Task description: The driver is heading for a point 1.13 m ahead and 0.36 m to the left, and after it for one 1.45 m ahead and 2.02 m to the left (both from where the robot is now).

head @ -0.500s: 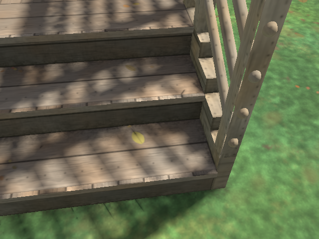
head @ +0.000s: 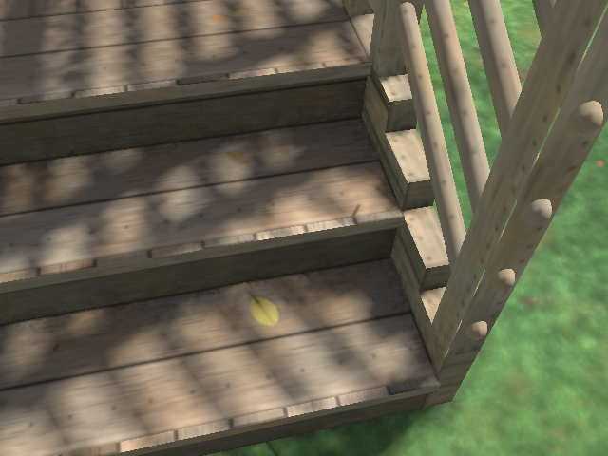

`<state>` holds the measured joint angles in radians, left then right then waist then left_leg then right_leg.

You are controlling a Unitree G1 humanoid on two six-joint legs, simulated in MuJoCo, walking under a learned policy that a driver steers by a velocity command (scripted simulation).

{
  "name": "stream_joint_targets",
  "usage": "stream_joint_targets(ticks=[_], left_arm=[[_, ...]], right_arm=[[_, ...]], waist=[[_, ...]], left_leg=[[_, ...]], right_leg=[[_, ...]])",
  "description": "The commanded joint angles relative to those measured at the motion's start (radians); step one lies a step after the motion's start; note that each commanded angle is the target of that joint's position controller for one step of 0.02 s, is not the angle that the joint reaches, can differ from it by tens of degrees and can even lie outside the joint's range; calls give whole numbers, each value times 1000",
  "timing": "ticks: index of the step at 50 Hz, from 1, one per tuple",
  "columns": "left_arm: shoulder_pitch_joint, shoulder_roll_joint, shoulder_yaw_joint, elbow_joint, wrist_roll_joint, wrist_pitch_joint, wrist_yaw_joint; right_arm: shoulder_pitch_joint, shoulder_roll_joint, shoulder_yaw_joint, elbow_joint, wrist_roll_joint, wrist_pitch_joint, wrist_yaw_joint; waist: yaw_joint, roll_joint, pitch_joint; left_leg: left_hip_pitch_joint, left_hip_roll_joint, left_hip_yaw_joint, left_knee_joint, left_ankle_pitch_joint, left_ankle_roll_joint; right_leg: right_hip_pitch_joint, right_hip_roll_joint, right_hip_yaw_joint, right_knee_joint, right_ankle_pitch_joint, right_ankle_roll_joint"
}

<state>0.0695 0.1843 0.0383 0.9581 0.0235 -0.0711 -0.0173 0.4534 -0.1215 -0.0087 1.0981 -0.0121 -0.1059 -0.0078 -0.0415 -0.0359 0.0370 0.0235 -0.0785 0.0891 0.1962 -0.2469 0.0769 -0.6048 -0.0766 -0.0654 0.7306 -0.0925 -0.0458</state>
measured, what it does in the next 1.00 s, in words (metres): walks ahead, turning left: right foot, then left foot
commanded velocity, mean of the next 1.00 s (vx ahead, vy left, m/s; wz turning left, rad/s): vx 0.38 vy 0.00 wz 0.25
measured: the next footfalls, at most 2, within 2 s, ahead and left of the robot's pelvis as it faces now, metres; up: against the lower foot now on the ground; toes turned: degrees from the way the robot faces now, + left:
right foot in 0.12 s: +0.23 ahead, -0.08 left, +0.00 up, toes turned -3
left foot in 0.58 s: +0.25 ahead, +0.10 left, +0.00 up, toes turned +9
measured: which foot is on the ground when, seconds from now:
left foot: down 0.00-0.14, up 0.16-0.56, down 0.58-0.92, up 0.94-1.00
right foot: up 0.00-0.10, down 0.12-0.58, up 0.60-0.90, down 0.92-1.00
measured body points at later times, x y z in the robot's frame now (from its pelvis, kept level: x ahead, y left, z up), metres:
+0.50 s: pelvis +0.17 -0.02 +0.00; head +0.18 -0.01 +0.45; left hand +0.17 +0.23 -0.15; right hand +0.27 -0.24 -0.14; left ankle +0.20 +0.10 -0.72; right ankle +0.19 -0.08 -0.74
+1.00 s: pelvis +0.22 -0.01 -0.01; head +0.24 -0.02 +0.44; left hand +0.24 +0.25 -0.13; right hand +0.41 -0.22 -0.13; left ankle +0.19 +0.08 -0.68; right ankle +0.23 -0.11 -0.74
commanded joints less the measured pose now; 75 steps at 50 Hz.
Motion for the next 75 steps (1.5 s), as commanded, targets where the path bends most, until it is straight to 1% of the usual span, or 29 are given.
stream_joint_targets(ticks=[1,5,7,8,11,14,19,24,25,27,29,30,31,33,38,44,45,47,48,49,52,58,63,67,68,69,70,72,75], left_arm=[[-17,24,-3,-40,-10,-20,21],[207,60,20,41,-6,-57,32],[401,232,66,60,22,-61,36],[255,120,22,41,1,-37,36],[159,13,-21,38,-20,-49,31],[184,130,27,37,-26,-19,16],[230,93,9,73,-5,-31,30],[276,138,33,58,-11,-45,15],[177,124,25,48,-18,-32,45],[268,177,47,57,-33,-28,68],[222,146,47,48,-33,0,85],[213,101,44,-9,-19,21,87],[237,29,26,-71,-12,41,84],[220,113,46,-65,32,46,34],[135,63,32,-89,15,-5,-3],[231,38,10,-115,-2,-26,75],[294,52,12,-99,-3,-28,83],[381,267,59,-110,42,-32,90],[309,248,63,-131,54,-32,83],[230,165,41,-158,45,-38,73],[198,108,31,-176,22,-38,62],[291,140,43,-166,20,-36,37],[202,183,53,-227,23,-23,51],[126,236,60,-229,-33,19,20],[117,185,48,-258,-36,26,16],[148,0,7,-308,-10,29,19],[209,34,6,-368,-6,15,15],[139,67,10,-344,16,2,21],[83,-2,-9,-381,20,25,25]], right_arm=[[39,-153,-23,-23,0,-14,-10],[-48,-179,-30,-45,-3,4,-19],[28,-60,0,-93,18,6,-2],[98,-46,3,-28,49,24,-14],[5,-63,-2,-20,-10,53,-29],[-86,-122,-25,-72,-44,66,15],[-195,-47,-5,-102,-27,48,8],[-324,-98,-13,-171,-23,59,-5],[-312,-152,-40,-175,-17,65,-21],[-159,-114,-30,-149,-2,46,-31],[-77,-129,-37,-157,-35,60,-43],[-62,-282,-72,-173,-55,67,-46],[-76,-374,-109,-134,30,116,-43],[-284,-161,-67,-237,8,131,-2],[-157,-240,-99,-185,-23,76,-18],[-269,-226,-97,-279,-7,100,-33],[-307,-192,-92,-302,-2,103,-35],[-370,-54,-49,-432,-2,90,-30],[-339,-123,-56,-439,-37,89,-19],[-403,-178,-72,-435,-45,86,1],[-297,-154,-80,-404,-41,90,22],[-400,-190,-93,-488,-50,124,55],[-512,-94,-39,-569,-21,129,57],[-54,-164,-94,-473,-31,91,22],[-2,-197,-96,-432,-32,63,26],[-80,-303,-108,-449,-44,51,34],[-8,-438,-154,-487,-23,77,14],[-134,-310,-126,-482,-24,96,2],[-106,-186,-68,-384,-25,69,13]], waist=[[27,131,14],[128,85,-108],[137,-148,-263],[63,-107,-251],[0,10,-97],[11,-68,-67],[2,6,-41],[63,-27,-7],[-4,67,137],[-2,17,-109],[-75,-73,-167],[-46,209,-89],[25,433,-123],[55,121,-46],[28,54,-74],[110,177,-99],[137,145,-114],[143,-245,-146],[94,-149,-138],[76,27,-49],[25,-29,-16],[77,-43,-4],[77,-75,5],[-123,-100,-240],[-144,29,-190],[9,236,-102],[-36,245,-394],[7,100,-186],[57,120,-85]], left_leg=[[-64,234,-75,47,824,87],[34,226,-72,376,901,48],[-396,94,2,852,133,15],[-341,42,-65,924,-261,-32],[-307,117,-157,819,-242,-73],[-422,132,-94,824,-136,-38],[-324,132,-28,550,-86,-94],[-456,172,-65,528,-53,-46],[-462,177,-81,484,-108,-52],[-381,103,-8,372,24,-35],[-150,191,-119,266,232,18],[-83,438,-461,163,757,109],[-205,351,-381,169,547,309],[-471,385,-571,-65,-669,249],[-188,269,-436,-21,-149,177],[-333,182,-348,182,222,165],[-415,140,-327,282,217,126],[-871,-46,-116,761,-269,20],[-913,79,-126,1033,-284,17],[-968,127,-180,1085,-197,19],[-916,114,-161,1311,-22,-10],[-941,131,-141,1188,69,-83],[-634,150,3,739,-37,-42],[-152,-18,111,324,114,28],[-5,18,-2,135,289,12],[90,271,-398,310,895,18],[185,474,-694,162,943,210],[-69,392,-566,101,289,259],[-243,285,-438,124,100,178]], right_leg=[[148,80,-53,-127,11,-13],[375,130,-43,-341,92,-71],[810,-266,447,-359,35,-215],[650,-367,524,-405,771,-307],[467,-209,229,-402,889,-235],[425,-130,311,-628,-334,-163],[367,-68,94,-535,300,-162],[415,-232,280,-682,-324,-190],[410,-214,143,-421,529,-179],[594,-167,49,-237,880,-153],[348,-42,-58,-64,425,-70],[89,107,-114,183,-246,-1],[140,97,1,360,-573,-2],[117,71,61,389,-428,-25],[31,40,67,187,-226,62],[388,132,-37,-292,-233,26],[523,100,-16,-391,-129,36],[758,-348,526,-558,-127,-86],[674,-446,655,-551,-328,-206],[602,-389,557,-559,-477,-208],[491,-224,242,-525,-156,-112],[535,-185,17,-489,118,-101],[435,-224,-89,-483,125,-68],[518,-168,-197,142,891,-34],[296,-115,-158,427,294,-10],[-143,1,-110,841,-391,49],[-172,41,64,984,-302,60],[-285,3,42,1217,-188,66],[-460,24,37,1537,-211,11]])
